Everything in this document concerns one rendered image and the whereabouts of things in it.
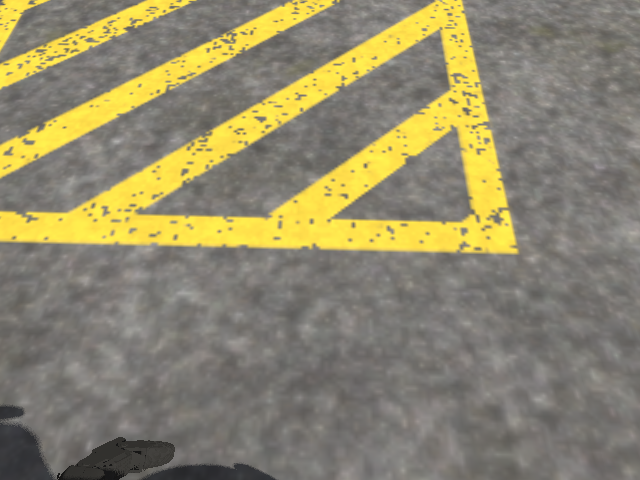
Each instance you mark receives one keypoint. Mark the left robot hand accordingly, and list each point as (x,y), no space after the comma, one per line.
(115,459)

